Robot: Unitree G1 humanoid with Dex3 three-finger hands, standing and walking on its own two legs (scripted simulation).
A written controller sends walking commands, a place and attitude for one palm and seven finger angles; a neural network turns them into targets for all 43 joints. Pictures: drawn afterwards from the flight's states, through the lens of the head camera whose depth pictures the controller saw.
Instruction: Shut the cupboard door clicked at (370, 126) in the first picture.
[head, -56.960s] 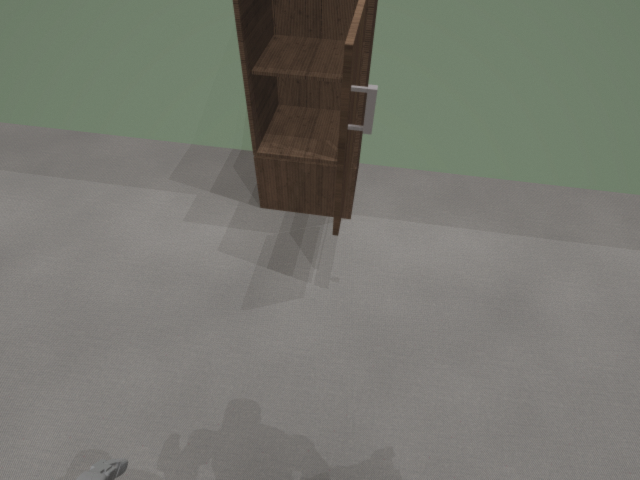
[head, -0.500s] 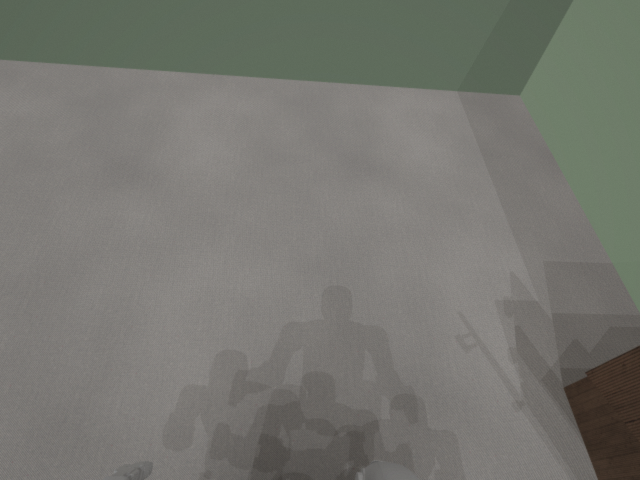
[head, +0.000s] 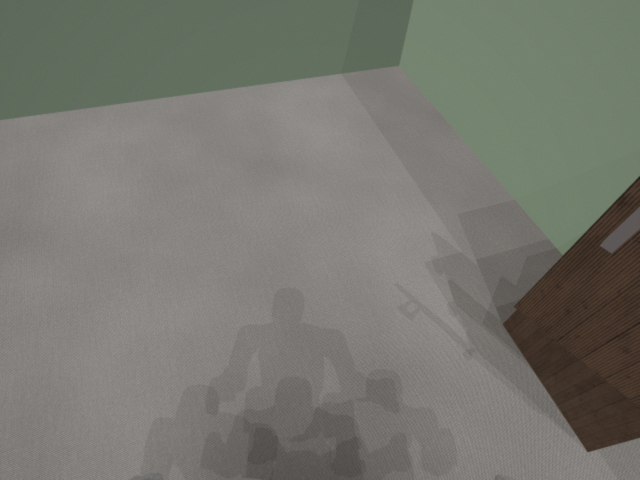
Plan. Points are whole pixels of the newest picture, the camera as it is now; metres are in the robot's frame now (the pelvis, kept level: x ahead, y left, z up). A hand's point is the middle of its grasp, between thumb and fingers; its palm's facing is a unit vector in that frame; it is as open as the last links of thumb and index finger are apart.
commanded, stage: turn to face it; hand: left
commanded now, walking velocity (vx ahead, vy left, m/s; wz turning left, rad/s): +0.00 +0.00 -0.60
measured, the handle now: (635, 219) +0.55 -0.52 -0.02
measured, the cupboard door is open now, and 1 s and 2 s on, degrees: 22 22 22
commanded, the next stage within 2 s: take the last steps up to it in 1.22 s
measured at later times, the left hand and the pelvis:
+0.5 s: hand (220, 471) +0.15 +0.14 -0.15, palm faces -0.29 -0.92 -0.26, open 7.4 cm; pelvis +0.00 -0.03 +0.01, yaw -18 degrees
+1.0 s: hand (271, 410) +0.23 +0.08 -0.15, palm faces -0.55 -0.79 -0.25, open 7.4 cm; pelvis +0.02 -0.03 +0.00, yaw -35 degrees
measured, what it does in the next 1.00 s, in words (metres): steps on the spot, turning right: right foot, then left foot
